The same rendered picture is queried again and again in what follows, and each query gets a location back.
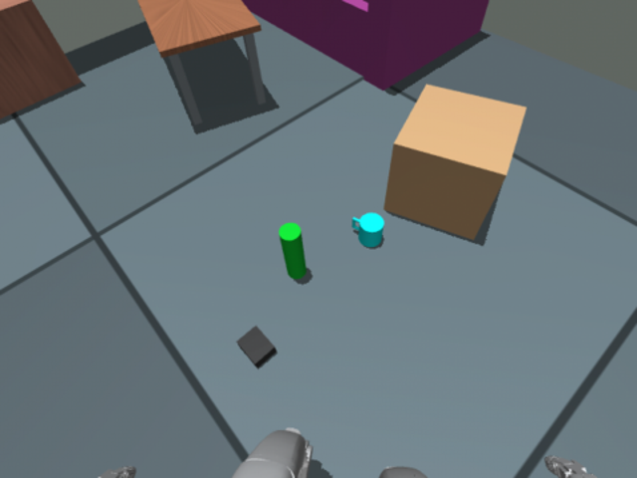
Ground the sofa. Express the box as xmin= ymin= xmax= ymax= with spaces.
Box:
xmin=242 ymin=0 xmax=489 ymax=91

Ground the coffee table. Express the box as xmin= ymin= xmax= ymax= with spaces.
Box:
xmin=137 ymin=0 xmax=266 ymax=124

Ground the right robot hand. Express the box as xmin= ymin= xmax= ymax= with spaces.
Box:
xmin=544 ymin=456 xmax=597 ymax=478

